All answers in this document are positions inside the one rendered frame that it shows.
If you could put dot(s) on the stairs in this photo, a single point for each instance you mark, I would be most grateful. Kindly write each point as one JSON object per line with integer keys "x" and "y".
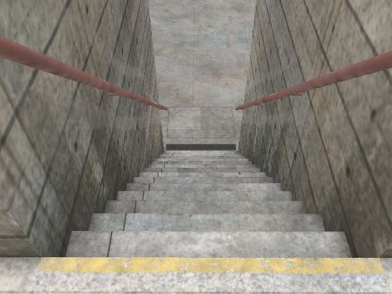
{"x": 206, "y": 204}

